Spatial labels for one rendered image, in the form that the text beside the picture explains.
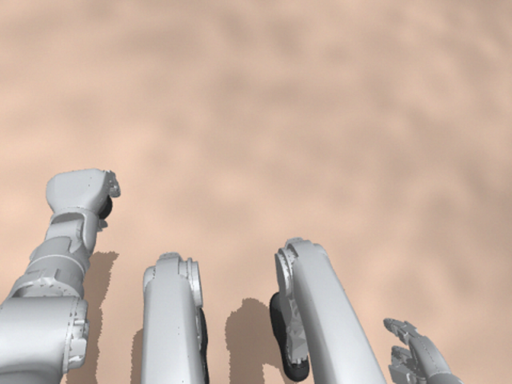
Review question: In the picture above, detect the right robot foot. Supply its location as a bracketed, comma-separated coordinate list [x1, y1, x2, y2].
[270, 292, 310, 382]

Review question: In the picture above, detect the tin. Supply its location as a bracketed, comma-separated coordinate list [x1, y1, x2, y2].
[98, 195, 113, 219]

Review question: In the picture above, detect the left robot hand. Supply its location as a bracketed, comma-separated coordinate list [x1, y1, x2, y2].
[46, 168, 121, 232]

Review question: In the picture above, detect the left robot arm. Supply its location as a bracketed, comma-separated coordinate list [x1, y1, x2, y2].
[0, 207, 98, 384]

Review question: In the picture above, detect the right robot hand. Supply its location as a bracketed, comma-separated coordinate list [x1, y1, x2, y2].
[383, 318, 452, 384]

